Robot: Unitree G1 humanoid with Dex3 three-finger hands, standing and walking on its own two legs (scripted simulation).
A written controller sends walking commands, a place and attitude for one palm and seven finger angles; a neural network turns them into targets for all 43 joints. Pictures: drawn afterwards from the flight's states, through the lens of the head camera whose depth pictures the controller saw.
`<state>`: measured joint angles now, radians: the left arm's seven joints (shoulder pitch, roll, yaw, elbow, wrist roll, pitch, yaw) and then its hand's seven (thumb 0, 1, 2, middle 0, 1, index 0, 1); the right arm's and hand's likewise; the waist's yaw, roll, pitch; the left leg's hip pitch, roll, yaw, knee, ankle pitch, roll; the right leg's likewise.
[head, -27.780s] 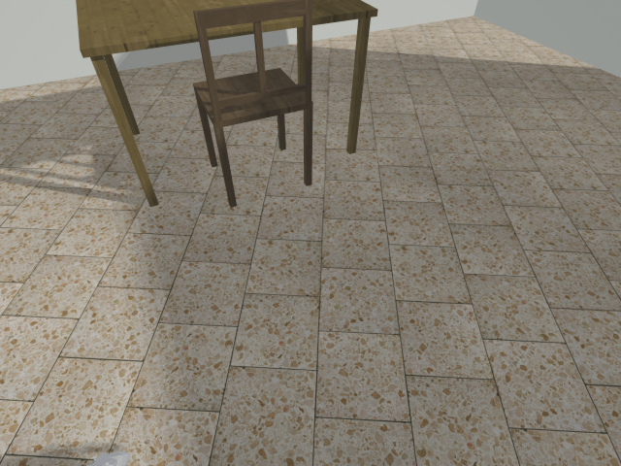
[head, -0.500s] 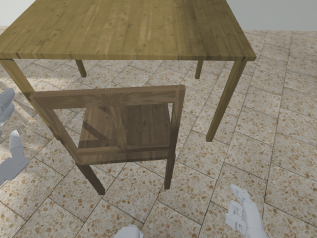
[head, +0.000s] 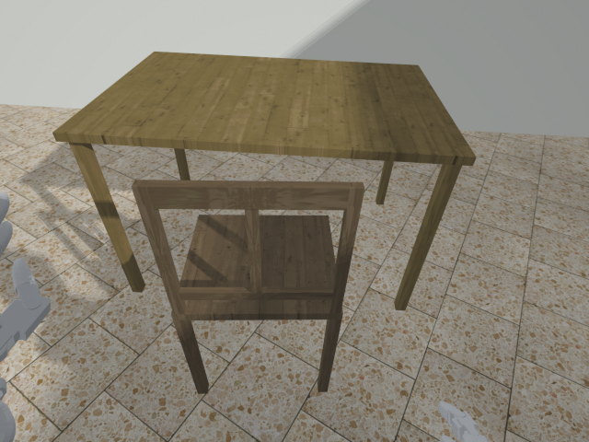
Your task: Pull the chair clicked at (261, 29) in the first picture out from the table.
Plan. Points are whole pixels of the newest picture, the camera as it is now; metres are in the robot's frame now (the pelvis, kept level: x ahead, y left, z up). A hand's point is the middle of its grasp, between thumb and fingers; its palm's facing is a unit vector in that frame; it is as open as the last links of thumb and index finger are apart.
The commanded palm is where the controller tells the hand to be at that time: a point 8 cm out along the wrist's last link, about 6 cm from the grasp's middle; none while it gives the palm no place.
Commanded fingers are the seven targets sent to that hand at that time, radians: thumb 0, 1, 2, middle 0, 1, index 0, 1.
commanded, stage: stop stepping back and stand still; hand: left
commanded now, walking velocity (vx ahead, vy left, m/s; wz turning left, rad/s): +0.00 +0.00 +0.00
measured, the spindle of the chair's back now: (254, 252) +0.53 +0.13 -0.09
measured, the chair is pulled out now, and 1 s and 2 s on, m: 0.21 0.21 0.21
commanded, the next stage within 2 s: let the arm hang, fingers relaxed in 0.98 s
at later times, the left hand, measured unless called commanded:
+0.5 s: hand (73, 277) +0.24 +0.28 +0.16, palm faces +0.44 -0.80 -0.40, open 7.4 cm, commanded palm +0.18 +0.31 +0.18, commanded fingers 0.00 0.90 0.90 -0.20 -0.30 -0.20 -0.30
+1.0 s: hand (71, 261) +0.27 +0.29 +0.16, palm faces +0.41 -0.81 -0.41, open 7.4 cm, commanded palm +0.21 +0.33 +0.18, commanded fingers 0.00 0.90 0.90 -0.20 -0.30 -0.20 -0.30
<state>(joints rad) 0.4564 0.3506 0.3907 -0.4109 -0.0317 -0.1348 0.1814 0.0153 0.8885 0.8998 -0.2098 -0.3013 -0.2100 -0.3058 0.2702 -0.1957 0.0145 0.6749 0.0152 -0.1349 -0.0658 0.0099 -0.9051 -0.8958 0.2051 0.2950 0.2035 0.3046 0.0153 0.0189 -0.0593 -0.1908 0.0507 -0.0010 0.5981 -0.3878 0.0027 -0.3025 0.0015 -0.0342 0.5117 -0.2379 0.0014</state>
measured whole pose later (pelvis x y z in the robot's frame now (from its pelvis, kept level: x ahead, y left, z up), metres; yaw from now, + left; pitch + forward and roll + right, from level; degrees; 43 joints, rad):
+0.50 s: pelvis +0.04 +0.02 +0.01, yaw +0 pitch -1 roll -1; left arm 0.52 0.36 0.39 -0.45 -0.04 -0.16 0.16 0.02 0.89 0.90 -0.21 -0.30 -0.21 -0.31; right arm 0.23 -0.22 -0.01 0.66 0.01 -0.14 -0.06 0.01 -0.91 -0.90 0.20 0.29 0.20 0.30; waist 0.00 0.00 0.02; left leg -0.12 0.03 0.02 0.49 -0.35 0.00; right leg -0.25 -0.01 -0.01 0.42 -0.15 0.03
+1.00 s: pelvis +0.06 +0.03 +0.01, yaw -1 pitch -1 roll -2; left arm 0.54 0.39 0.39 -0.50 -0.05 -0.14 0.14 0.02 0.89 0.90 -0.21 -0.30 -0.21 -0.31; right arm 0.18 -0.19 0.00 0.60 0.01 -0.07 -0.06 0.01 -0.91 -0.90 0.21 0.30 0.20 0.30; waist 0.02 -0.01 0.03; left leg -0.08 0.01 0.03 0.45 -0.36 0.02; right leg -0.21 -0.03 0.00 0.40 -0.17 0.05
